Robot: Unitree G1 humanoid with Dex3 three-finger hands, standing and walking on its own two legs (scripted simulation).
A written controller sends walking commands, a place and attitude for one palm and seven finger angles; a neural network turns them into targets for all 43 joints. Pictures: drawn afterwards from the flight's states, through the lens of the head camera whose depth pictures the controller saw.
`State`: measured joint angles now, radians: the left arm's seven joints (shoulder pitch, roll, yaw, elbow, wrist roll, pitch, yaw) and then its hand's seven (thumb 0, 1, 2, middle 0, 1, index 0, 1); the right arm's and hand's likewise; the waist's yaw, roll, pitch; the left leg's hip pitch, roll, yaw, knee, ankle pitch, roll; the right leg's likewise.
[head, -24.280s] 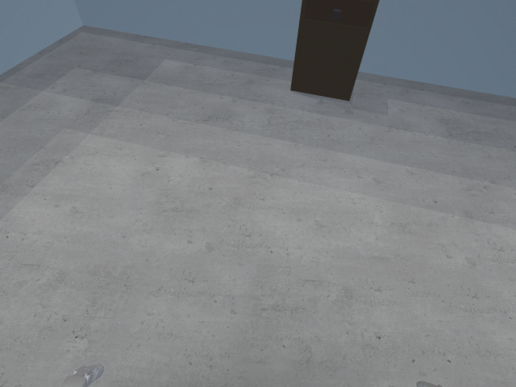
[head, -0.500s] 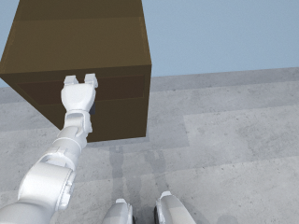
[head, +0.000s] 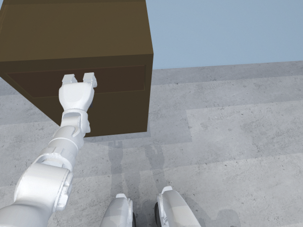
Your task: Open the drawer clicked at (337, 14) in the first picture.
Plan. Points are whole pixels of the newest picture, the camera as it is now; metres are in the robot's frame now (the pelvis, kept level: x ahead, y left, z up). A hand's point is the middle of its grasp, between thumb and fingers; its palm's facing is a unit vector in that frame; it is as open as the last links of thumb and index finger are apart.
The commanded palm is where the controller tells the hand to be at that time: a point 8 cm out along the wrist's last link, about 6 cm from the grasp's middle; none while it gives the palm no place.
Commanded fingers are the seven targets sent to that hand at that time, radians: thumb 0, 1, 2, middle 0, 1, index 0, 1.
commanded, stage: lower the fingers behind the handle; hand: left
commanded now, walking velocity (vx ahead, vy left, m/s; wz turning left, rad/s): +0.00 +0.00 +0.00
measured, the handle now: (84, 93) +0.52 +0.18 -0.08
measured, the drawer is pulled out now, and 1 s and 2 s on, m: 0.00 0.00 0.00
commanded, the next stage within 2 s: close the thumb around the handle in 0.88 s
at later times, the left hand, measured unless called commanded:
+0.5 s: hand (85, 108) +0.47 +0.18 -0.09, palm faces -0.07 -0.03 -1.00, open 13.8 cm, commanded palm +0.46 +0.17 -0.04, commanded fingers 0.00 -0.50 0.30 -0.30 -1.20 -0.30 -1.20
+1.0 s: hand (87, 105) +0.48 +0.17 -0.09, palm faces -0.07 -0.04 -1.00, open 13.8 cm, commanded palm +0.46 +0.16 -0.04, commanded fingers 0.00 -0.39 0.35 -0.31 -1.21 -0.31 -1.21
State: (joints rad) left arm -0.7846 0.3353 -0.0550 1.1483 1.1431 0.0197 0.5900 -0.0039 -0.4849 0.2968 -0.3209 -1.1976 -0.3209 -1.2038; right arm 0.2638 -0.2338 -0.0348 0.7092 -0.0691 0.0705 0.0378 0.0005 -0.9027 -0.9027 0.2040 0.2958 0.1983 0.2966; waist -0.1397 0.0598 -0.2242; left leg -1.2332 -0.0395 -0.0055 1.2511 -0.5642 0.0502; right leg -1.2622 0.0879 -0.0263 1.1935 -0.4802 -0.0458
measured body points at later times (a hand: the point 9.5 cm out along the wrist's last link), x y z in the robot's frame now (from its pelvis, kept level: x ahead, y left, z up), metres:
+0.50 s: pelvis -0.01 +0.00 -0.02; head +0.16 +0.00 +0.39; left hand +0.47 +0.17 -0.04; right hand +0.03 -0.27 -0.16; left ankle +0.00 +0.09 -0.62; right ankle +0.03 -0.09 -0.62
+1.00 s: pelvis -0.01 +0.00 -0.03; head +0.16 +0.00 +0.39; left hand +0.48 +0.17 -0.04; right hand +0.02 -0.26 -0.16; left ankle +0.00 +0.09 -0.62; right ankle +0.03 -0.09 -0.62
